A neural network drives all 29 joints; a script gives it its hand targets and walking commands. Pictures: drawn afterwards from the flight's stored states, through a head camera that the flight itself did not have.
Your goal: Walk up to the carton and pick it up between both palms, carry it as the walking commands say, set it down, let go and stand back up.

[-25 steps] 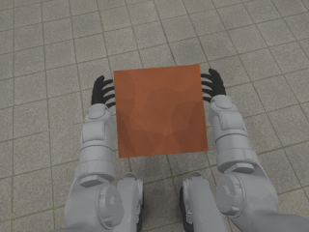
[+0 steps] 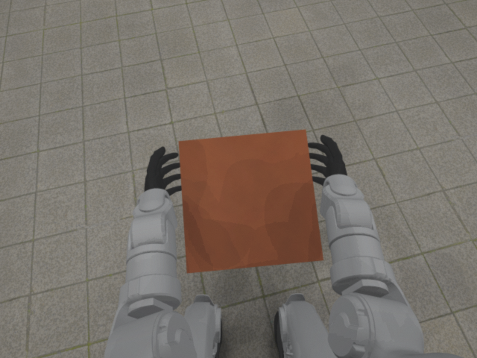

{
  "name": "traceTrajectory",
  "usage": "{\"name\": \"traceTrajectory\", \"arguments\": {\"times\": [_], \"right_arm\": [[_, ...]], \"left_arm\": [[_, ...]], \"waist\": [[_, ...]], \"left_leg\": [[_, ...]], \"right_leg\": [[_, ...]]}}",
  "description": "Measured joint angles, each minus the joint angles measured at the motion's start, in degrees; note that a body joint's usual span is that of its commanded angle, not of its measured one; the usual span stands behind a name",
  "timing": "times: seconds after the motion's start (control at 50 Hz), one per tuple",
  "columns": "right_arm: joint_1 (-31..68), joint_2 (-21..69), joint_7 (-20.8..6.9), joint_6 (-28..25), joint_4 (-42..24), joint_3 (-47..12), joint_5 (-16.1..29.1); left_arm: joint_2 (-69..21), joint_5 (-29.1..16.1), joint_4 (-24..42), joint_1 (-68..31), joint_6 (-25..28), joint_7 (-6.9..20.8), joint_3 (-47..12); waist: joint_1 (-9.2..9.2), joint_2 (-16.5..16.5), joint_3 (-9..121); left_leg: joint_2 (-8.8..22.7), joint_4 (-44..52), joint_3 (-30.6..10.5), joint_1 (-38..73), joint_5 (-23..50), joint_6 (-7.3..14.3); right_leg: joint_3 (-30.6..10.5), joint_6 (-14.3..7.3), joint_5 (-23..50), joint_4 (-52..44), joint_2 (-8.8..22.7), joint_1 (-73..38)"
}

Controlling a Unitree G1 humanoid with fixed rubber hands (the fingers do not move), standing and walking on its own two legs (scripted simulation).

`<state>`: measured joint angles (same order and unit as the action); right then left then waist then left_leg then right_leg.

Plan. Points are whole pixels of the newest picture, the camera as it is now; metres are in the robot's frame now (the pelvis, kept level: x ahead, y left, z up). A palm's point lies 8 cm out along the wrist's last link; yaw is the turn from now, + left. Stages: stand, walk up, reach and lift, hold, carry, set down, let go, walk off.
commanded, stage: reach and lift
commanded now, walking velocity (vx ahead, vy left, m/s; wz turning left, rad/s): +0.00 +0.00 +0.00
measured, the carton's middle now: (247, 202) +0.40 +0.01 -0.12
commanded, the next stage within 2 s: none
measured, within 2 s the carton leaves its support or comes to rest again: neither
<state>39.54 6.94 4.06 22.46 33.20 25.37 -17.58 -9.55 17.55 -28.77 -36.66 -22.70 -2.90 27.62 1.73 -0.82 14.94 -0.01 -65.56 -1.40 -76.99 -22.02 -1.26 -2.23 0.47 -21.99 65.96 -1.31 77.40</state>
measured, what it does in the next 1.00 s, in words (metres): rises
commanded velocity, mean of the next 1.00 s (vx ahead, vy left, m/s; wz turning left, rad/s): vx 0.00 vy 0.00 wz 0.00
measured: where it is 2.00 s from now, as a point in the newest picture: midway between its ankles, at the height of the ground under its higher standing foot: outside the picture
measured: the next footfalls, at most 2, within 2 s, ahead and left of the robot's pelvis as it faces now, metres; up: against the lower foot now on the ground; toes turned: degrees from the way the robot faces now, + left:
none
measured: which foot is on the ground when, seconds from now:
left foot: down 0.00-1.00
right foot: down 0.00-1.00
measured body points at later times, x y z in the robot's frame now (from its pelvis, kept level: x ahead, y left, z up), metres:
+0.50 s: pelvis +0.02 +0.00 +0.07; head +0.15 -0.01 +0.50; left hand +0.38 +0.17 +0.03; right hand +0.40 -0.15 +0.03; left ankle +0.06 +0.13 -0.62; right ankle +0.06 -0.12 -0.62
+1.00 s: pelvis +0.04 +0.00 +0.11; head +0.09 +0.00 +0.56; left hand +0.37 +0.17 +0.11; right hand +0.38 -0.15 +0.10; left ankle +0.06 +0.13 -0.62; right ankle +0.06 -0.12 -0.62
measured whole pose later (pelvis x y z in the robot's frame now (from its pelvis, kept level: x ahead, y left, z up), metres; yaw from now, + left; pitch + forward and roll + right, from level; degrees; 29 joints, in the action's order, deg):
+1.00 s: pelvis +0.04 +0.00 +0.11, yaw +0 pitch +10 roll +0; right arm 21.1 10.2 -2.3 28.1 21.8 21.3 -19.5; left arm -10.4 18.6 -21.2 -20.9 -28.6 1.3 20.5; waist 2.1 -0.1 5.6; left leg 0.1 -27.7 -1.4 -27.3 -10.8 -0.9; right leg -2.4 0.3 -11.2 28.8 -0.3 28.0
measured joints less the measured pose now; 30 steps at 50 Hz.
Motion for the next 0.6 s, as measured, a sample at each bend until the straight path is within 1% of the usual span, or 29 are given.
{"name": "traceTrajectory", "arguments": {"times": [0.16, 0.24, 0.3, 0.38, 0.6], "right_arm": [[-2.9, 0.9, -3.3, 0.5, -2.4, -0.1, -1.1], [-4.6, 1.3, -4.8, 0.7, -3.9, -0.2, -1.5], [-5.9, 1.6, -5.3, 0.8, -5.1, -0.4, -1.8], [-7.5, 2.1, -5.6, 0.9, -6.4, -0.5, -2.0], [-11.9, 3.4, -6.0, 1.5, -9.5, -1.5, -2.6]], "left_arm": [[-0.5, 0.8, 2.1, 2.8, -0.5, 1.5, 0.0], [-0.7, 1.0, 3.2, 4.4, -0.7, 2.8, -0.1], [-0.9, 1.2, 4.1, 5.4, -0.9, 3.9, -0.2], [-1.4, 1.5, 5.1, 6.9, -1.0, 4.6, -0.5], [-2.6, 1.9, 8.1, 11.4, -1.5, 5.0, -2.1]], "waist": [[-0.29, 0.0, -1.7], [-0.42, 0.2, -2.8], [-0.45, 0.3, -3.8], [-0.40, 0.5, -4.9], [-0.23, 0.8, -7.2]], "left_leg": [[0.0, 6.4, -0.2, 7.3, 1.9, -0.1], [0.0, 10.0, -0.3, 11.3, 3.1, -0.1], [0.0, 12.7, -0.3, 14.4, 4.0, 0.0], [-0.1, 16.1, -0.2, 18.3, 5.1, 0.0], [0.1, 24.3, -0.1, 28.4, 7.7, 0.1]], "right_leg": [[0.1, -0.2, 1.8, -6.3, 0.1, -7.3], [0.2, -0.3, 2.9, -9.8, 0.3, -11.3], [0.2, -0.3, 3.7, -12.4, 0.4, -14.3], [0.1, -0.4, 4.7, -15.6, 0.5, -18.2], [0.0, -0.3, 7.3, -23.7, 0.6, -28.3]]}}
